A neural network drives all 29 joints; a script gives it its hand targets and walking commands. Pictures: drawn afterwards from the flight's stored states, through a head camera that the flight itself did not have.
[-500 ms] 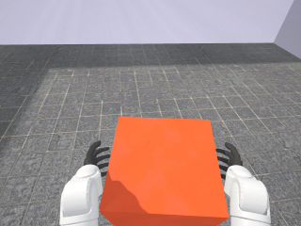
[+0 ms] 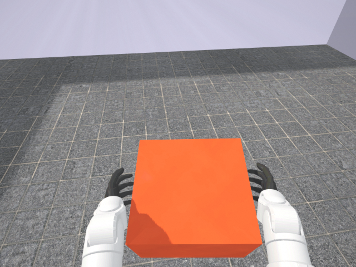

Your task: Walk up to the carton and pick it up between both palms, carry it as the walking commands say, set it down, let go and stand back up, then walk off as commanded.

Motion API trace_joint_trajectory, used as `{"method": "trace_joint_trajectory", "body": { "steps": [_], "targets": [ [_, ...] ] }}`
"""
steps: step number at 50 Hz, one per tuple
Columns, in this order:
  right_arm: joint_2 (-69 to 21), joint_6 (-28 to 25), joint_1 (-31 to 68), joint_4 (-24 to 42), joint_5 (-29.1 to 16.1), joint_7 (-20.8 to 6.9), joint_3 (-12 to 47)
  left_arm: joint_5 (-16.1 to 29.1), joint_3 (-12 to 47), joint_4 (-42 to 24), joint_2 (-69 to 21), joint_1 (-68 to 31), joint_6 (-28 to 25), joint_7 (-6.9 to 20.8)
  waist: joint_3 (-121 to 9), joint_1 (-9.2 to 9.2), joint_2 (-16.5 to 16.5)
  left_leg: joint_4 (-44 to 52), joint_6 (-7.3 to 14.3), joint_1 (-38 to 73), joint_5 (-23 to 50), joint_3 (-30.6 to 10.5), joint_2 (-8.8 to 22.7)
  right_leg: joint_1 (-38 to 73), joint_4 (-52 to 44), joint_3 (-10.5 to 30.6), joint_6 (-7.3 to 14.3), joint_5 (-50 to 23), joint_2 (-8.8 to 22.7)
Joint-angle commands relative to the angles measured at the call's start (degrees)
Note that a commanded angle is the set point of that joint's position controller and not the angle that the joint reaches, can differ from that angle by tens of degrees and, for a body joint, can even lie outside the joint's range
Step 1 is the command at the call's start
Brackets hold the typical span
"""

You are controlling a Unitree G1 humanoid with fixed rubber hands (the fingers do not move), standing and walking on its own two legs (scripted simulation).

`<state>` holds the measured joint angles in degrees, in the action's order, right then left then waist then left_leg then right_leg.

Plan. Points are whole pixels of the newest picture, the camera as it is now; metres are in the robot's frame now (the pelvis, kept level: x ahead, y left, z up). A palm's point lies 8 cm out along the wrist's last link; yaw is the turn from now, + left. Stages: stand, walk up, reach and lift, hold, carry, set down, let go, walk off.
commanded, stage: hold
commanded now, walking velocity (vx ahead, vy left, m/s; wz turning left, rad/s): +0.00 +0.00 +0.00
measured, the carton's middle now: (190, 197) +0.34 -0.01 -0.03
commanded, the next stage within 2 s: set down in 0.38 s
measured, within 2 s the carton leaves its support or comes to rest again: neither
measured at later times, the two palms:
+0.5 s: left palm (122, 197) +0.29 +0.15 +0.04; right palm (270, 192) +0.31 -0.20 +0.04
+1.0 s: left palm (125, 198) +0.32 +0.15 -0.01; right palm (260, 195) +0.33 -0.19 -0.01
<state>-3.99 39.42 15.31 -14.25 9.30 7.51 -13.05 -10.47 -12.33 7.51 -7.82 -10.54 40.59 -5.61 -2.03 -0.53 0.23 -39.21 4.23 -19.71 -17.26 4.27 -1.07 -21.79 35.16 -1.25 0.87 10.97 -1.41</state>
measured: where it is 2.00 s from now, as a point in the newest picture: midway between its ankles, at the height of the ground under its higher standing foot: outside the picture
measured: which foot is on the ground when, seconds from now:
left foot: down 0.00-1.00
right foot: down 0.00-1.00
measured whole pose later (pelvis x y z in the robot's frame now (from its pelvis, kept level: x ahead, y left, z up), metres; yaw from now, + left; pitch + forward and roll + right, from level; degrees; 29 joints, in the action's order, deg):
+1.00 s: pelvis +0.02 -0.01 +0.00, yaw +0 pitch -1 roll +0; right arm -4.0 22.9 24.4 -36.9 9.3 8.4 -20.5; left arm -17.5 -24.3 29.8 -8.5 -20.1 24.2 -1.6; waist 3.6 -0.5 1.3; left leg -37.5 3.4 -19.0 -18.0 4.1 -0.7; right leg -21.9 35.2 -1.2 2.2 12.5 -2.0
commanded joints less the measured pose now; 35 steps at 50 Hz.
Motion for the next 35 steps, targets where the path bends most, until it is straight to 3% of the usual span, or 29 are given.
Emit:
{"method": "trace_joint_trajectory", "body": {
  "steps": [1, 2, 3, 5, 6, 8, 9, 10, 11, 12, 13, 14, 15, 16, 17, 18, 19, 20, 21, 22, 23, 25, 27, 29, 30, 31, 32, 33, 35],
  "targets": [
    [-44.61, -6.42, 45.59, 3.95, -15.84, -32.64, 34.83, 16.0, 36.96, -4.7, -59.98, -44.05, -3.6, 14.28, -25.59, 1.99, 7.07, 19.94, -6.93, 8.66, 7.2, -20.71, 5.47, 19.35, -0.22, 3.87, 1.11, -3.52, -6.03],
    [-48.02, -5.06, 42.83, -0.23, -14.96, -31.62, 33.07, 15.18, 35.76, 0.96, -57.09, -43.78, -2.73, 15.77, -22.24, 2.13, 2.61, 19.56, -5.45, 3.23, 2.32, -16.96, 3.07, 21.51, -2.48, 4.55, 1.15, -2.41, -4.95],
    [-45.09, -5.17, 42.97, -2.32, -13.85, -31.93, 31.31, 15.45, 34.53, 1.01, -59.1, -44.44, -3.27, 15.59, -20.13, 0.59, 7.08, 22.31, -5.73, 0.27, -3.68, -19.04, 4.89, 22.78, -0.88, 3.52, 1.13, -1.81, -5.69],
    [-46.74, -6.26, 50.24, 2.92, -15.33, -31.89, 33.52, 15.13, 33.4, 5.74, -59.56, -44.19, -3.59, 17.17, -20.86, 2.57, 2.9, 21.1, -4.85, -0.15, -6.07, -19.3, 4.62, 22.48, -1.09, 5.0, 1.14, 0.03, -4.83],
    [-49.51, -6.62, 55.04, 6.15, -17.77, -32.08, 36.35, 13.39, 31.03, 5.69, -59.03, -43.75, -4.07, 17.76, -23.09, 6.42, 6.95, 20.07, -3.6, -2.93, -3.59, -16.67, 2.9, 24.96, -0.97, 5.37, 1.39, -0.66, -4.47],
    [-53.25, -5.52, 51.96, 2.78, -16.03, -31.04, 34.52, 14.63, 33.27, 2.05, -58.22, -47.37, -4.63, 19.51, -25.75, 3.75, 2.43, 18.1, -3.42, -1.14, -1.77, -13.96, 0.5, 26.17, -3.79, 5.87, 1.89, -0.31, -4.13],
    [-52.63, -5.61, 56.23, 1.52, -16.04, -30.81, 34.6, 13.87, 29.26, 3.4, -54.36, -50.31, -5.42, 19.14, -22.63, 6.05, -2.15, 19.28, -2.14, -3.92, -7.35, -14.44, 0.7, 25.3, -3.95, 6.25, 1.31, 4.55, -3.86],
    [-55.06, -4.46, 48.87, -2.73, -14.56, -30.41, 33.35, 14.25, 30.05, 3.35, -53.76, -48.81, -4.93, 19.9, -24.98, 3.26, -5.7, 17.82, -2.11, 0.69, -4.67, -14.04, 0.16, 22.84, -5.45, 7.21, 1.35, 4.03, -3.06],
    [-53.09, -5.72, 51.87, -1.58, -15.82, -30.85, 33.82, 14.35, 29.57, 6.59, -56.1, -50.77, -5.43, 19.89, -21.94, 5.68, 3.66, 19.63, -2.35, -4.95, -8.28, -15.26, 1.99, 25.1, -2.76, 6.45, 1.43, 2.86, -3.32],
    [-55.08, -5.66, 54.2, 0.57, -17.87, -31.42, 37.22, 12.54, 27.05, 4.42, -54.94, -46.54, -5.41, 19.15, -24.94, 10.56, 4.81, 19.31, -2.46, -5.42, -5.6, -13.21, 0.37, 27.27, -2.56, 5.79, 1.03, 1.95, -3.29],
    [-53.84, -5.73, 55.34, -0.58, -16.32, -31.36, 36.12, 13.09, 28.01, 5.12, -56.65, -48.41, -5.71, 19.69, -24.13, 6.71, 0.08, 19.66, -2.66, -1.87, -6.4, -15.12, 0.89, 24.0, -3.13, 5.47, 1.46, 2.58, -3.95],
    [-58.76, -5.64, 54.79, 1.89, -17.3, -30.38, 38.55, 13.45, 27.47, 4.21, -55.19, -46.99, -5.67, 19.99, -28.33, 9.42, -5.17, 16.45, -1.81, 0.11, 2.24, -13.37, -0.57, 24.86, -4.53, 6.83, 0.84, 0.28, -2.82],
    [-56.23, -4.73, 53.19, -4.41, -14.78, -29.98, 33.2, 12.04, 28.11, 6.99, -54.86, -49.67, -4.35, 20.66, -22.53, 5.62, -0.19, 17.78, -2.59, -1.23, -5.57, -12.7, -0.55, 21.95, -5.56, 6.59, 1.67, 5.99, -2.94],
    [-56.64, -5.48, 53.45, -3.16, -15.65, -30.62, 34.23, 14.08, 28.81, 3.58, -55.54, -52.43, -5.67, 20.5, -25.41, 5.14, -2.19, 17.83, -2.72, 2.04, -1.12, -12.97, 0.14, 22.23, -5.78, 5.82, 1.28, 1.92, -2.71],
    [-56.65, -4.47, 45.55, -6.78, -13.43, -30.14, 31.99, 13.97, 31.16, 3.03, -56.69, -49.72, -4.53, 20.54, -25.42, 2.79, 2.38, 18.65, -3.81, 3.09, 1.17, -13.67, 0.52, 22.3, -5.45, 5.74, 1.43, -2.13, -2.5],
    [-57.11, -5.08, 47.42, -2.87, -16.19, -30.37, 35.83, 13.43, 30.02, 1.85, -56.24, -44.94, -4.46, 20.08, -26.93, 7.22, 4.19, 17.89, -3.54, 1.86, 5.04, -13.96, 0.64, 23.53, -3.98, 6.25, 1.37, -2.93, -2.61],
    [-57.34, -4.8, 50.71, -4.7, -14.81, -30.16, 34.01, 12.64, 28.47, 4.77, -53.47, -48.98, -4.32, 20.6, -24.79, 6.53, -0.64, 17.28, -3.21, 0.55, 0.71, -12.23, -0.32, 22.37, -5.9, 6.25, 1.15, 0.68, -2.86],
    [-55.4, -3.38, 47.59, -13.76, -12.19, -29.87, 29.89, 10.18, 27.1, 13.05, -53.65, -51.85, -4.52, 21.0, -24.46, 1.41, 4.96, 22.45, -1.26, 2.75, -11.17, -13.9, 3.57, 20.93, -5.67, 6.76, 1.67, 5.41, -2.4],
    [-55.85, -3.72, 50.9, -14.68, -12.03, -29.63, 29.02, 9.01, 21.54, 17.19, -52.29, -51.55, -5.31, 21.49, -22.18, 4.61, -0.1, 22.21, -0.01, -0.57, -15.14, -13.81, 3.55, 21.7, -6.17, 8.35, 1.49, 11.0, -1.62],
    [-55.08, -5.13, 51.62, -14.93, -10.19, -30.01, 27.38, 8.19, 24.14, 17.17, -54.46, -51.53, -5.99, 22.39, -22.15, 2.25, 5.89, 22.97, -0.89, -0.08, -18.72, -13.7, 3.56, 21.49, -6.4, 8.42, 2.61, 13.32, -1.54],
    [-56.99, -5.55, 51.59, -19.26, -9.27, -29.87, 24.77, 7.76, 21.82, 17.66, -52.52, -56.18, -6.57, 22.46, -20.4, 3.34, 7.91, 22.66, -0.38, 1.64, -18.63, -13.47, 3.27, 19.81, -5.74, 7.83, 2.35, 13.29, -1.57],
    [-57.65, -7.69, 57.22, -14.46, -11.62, -29.62, 27.1, 9.06, 20.66, 17.04, -53.11, -58.35, -8.9, 22.18, -23.71, 6.38, 1.48, 22.0, 0.17, 1.43, -12.75, -14.16, 3.44, 20.42, -4.14, 7.17, 1.67, 7.6, -2.17],
    [-55.0, -9.16, 57.6, -15.51, -11.36, -29.96, 25.45, 9.06, 22.11, 15.98, -52.4, -62.62, -10.32, 21.87, -24.78, 5.14, 6.84, 22.43, -0.29, 1.67, -13.46, -15.34, 4.45, 19.5, -2.37, 6.8, 2.15, 4.23, -2.01],
    [-55.38, -9.32, 55.91, -18.02, -9.21, -29.05, 24.45, 5.99, 16.43, 22.82, -50.49, -53.32, -10.34, 22.91, -22.31, 7.81, 0.2, 18.74, -0.17, -0.14, -7.69, -12.0, 2.18, 20.44, -4.85, 8.19, 2.47, 6.3, -0.88],
    [-57.0, -10.1, 54.92, -18.41, -9.51, -28.88, 25.57, 5.58, 16.6, 21.74, -50.79, -51.74, -11.07, 22.48, -20.69, 9.12, 0.99, 18.56, 0.16, 2.82, -3.82, -10.62, 1.48, 19.14, -6.07, 8.09, 2.4, 4.17, -0.54],
    [-55.7, -10.34, 57.27, -17.3, -9.38, -28.92, 24.52, 5.63, 15.91, 23.56, -51.36, -52.03, -11.58, 23.08, -21.65, 8.01, -1.51, 17.58, 0.66, 2.24, -7.92, -12.37, 2.29, 15.82, -4.99, 8.84, 2.64, 9.9, -0.62],
    [-55.49, -11.17, 53.78, -19.92, -9.37, -28.87, 23.95, 4.52, 15.59, 21.91, -49.71, -52.66, -12.55, 22.6, -20.45, 7.49, 3.81, 16.89, 0.75, 1.13, -8.15, -12.49, 2.04, 16.29, -4.96, 10.35, 3.05, 10.1, 0.56],
    [-53.6, -10.93, 53.01, -21.31, -7.63, -28.43, 21.28, 4.02, 14.3, 25.32, -49.61, -52.99, -11.88, 22.9, -14.58, 5.64, 0.97, 16.7, 0.4, -1.08, -8.71, -12.7, 1.66, 12.55, -4.74, 8.77, 2.8, 10.06, -0.28],
    [-53.73, -11.47, 52.07, -22.75, -7.17, -28.5, 21.06, 3.48, 12.85, 26.56, -48.37, -52.14, -13.31, 22.5, -12.51, 7.13, 1.04, 17.69, 1.0, -2.58, -11.41, -12.17, 1.97, 14.11, -4.65, 8.65, 2.56, 12.04, -0.51]
  ]
}}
